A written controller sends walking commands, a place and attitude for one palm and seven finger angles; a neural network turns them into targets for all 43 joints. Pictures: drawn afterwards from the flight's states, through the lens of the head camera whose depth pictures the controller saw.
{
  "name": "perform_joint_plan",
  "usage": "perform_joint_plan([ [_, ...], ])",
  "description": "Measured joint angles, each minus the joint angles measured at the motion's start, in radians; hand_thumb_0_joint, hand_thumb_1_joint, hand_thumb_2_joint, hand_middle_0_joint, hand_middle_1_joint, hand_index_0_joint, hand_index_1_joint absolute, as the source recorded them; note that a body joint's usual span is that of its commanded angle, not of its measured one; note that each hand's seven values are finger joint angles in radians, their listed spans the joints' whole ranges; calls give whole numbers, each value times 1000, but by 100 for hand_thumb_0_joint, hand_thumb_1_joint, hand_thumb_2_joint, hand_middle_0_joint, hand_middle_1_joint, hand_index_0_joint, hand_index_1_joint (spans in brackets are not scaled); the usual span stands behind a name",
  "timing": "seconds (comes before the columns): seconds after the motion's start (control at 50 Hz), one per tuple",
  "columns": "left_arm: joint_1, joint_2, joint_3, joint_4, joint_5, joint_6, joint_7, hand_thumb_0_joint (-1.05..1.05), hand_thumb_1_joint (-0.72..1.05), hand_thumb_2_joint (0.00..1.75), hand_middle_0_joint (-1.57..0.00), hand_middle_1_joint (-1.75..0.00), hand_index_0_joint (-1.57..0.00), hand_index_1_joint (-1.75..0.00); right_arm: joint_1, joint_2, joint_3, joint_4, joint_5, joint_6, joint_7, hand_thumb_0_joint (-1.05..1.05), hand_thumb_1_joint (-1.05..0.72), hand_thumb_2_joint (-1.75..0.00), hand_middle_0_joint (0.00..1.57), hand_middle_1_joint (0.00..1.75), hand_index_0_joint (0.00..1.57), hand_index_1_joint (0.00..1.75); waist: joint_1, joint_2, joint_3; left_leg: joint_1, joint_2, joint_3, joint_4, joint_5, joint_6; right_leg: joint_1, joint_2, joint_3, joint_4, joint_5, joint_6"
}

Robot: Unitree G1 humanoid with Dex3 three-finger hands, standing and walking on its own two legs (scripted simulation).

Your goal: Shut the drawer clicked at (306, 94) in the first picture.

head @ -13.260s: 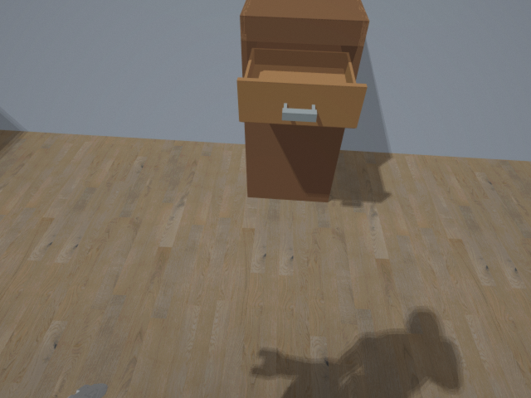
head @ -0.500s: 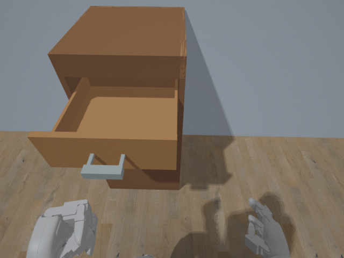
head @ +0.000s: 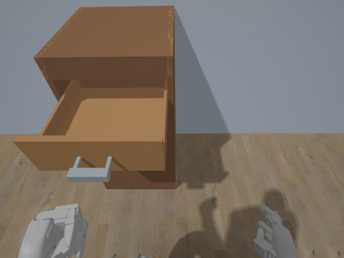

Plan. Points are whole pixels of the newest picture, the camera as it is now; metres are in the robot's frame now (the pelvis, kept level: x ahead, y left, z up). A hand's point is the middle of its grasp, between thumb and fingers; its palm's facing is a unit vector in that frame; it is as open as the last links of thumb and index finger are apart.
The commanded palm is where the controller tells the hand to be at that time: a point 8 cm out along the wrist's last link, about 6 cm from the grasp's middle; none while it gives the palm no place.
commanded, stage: bring the fist close to the handle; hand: left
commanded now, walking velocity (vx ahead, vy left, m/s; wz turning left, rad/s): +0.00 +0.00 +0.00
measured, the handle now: (91, 167) +0.33 +0.25 +0.01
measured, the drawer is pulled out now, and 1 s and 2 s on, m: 0.26 0.26 0.25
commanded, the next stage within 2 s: push the drawer shut in 1.28 s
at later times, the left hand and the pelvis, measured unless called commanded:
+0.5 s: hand (90, 221) +0.19 +0.19 +0.04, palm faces +0.07 -1.00 -0.05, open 3.3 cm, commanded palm +0.16 +0.25 +0.04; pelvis +0.00 +0.00 -0.01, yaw +0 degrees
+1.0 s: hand (102, 212) +0.22 +0.19 +0.00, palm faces +0.05 -1.00 -0.04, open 3.3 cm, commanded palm +0.20 +0.24 +0.01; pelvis -0.02 +0.02 -0.05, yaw -1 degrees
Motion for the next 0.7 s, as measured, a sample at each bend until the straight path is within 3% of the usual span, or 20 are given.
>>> perform_joint_plan([
  [0.16, -93, 3, 46, 110, -16, -56, -40, 2, 90, 90, -140, -160, -140, -160, -22, -6, -5, 29, -9, -10, -1, 1, -90, -90, 20, 30, 20, 30, -4, -13, 10, -38, 3, -12, 13, -2, -10, -35, 4, -11, 16, -8, -9],
  [0.34, -161, -4, 65, 210, -33, -75, -73, 2, 90, 90, -140, -160, -140, -160, -30, -12, -15, 53, -13, 1, -5, 1, -90, -90, 20, 30, 20, 30, -19, -14, 12, -72, 1, -6, 30, -10, -6, -72, -1, -4, 35, -15, -5],
  [0.56, -229, -16, 35, 252, -3, -132, -34, 2, 90, 90, -140, -160, -140, -160, -37, -7, -17, 44, -29, 14, 7, 1, -90, -90, 20, 30, 20, 30, -27, -25, 5, -179, 0, 4, 116, -38, 10, -180, -8, 8, 117, -36, 5],
  [0.7, -256, -24, 3, 251, 22, -133, 8, 2, 90, 90, -140, -160, -140, -160, -40, 2, -9, 24, -36, 36, 16, 1, -90, -90, 20, 30, 20, 30, -30, -23, -13, -252, -1, 8, 181, -60, 20, -251, -14, 14, 179, -55, 12],
])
